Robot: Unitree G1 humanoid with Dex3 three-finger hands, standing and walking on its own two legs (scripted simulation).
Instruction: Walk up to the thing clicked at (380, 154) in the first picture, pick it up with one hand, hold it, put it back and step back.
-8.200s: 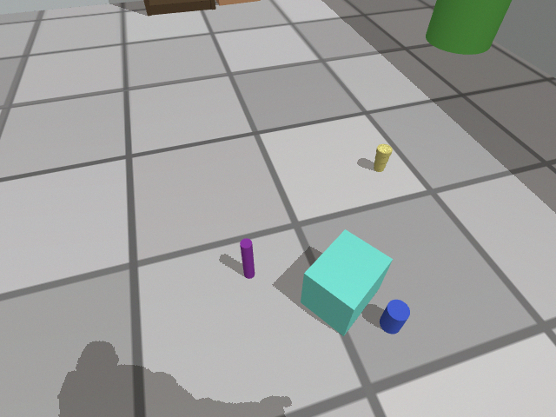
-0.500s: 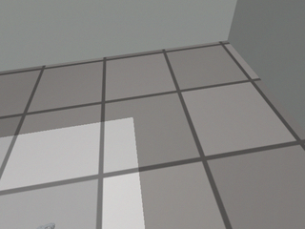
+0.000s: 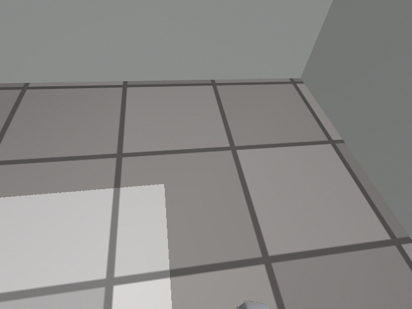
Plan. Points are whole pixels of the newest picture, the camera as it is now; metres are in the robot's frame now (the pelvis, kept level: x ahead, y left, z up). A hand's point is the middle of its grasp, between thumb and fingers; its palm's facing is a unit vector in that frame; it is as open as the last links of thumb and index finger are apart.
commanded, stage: walk up
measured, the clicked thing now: out of the picture +0.04 +1.28 -0.70
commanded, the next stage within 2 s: none
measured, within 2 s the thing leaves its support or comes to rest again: neither
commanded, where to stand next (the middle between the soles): +0.52 +0.00 m, yaw +0 degrees
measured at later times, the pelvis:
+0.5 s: pelvis +0.19 -0.02 +0.00, yaw +2 degrees
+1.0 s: pelvis +0.39 +0.00 +0.00, yaw +24 degrees
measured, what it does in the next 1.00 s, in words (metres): walks ahead, turning left: right foot, then left foot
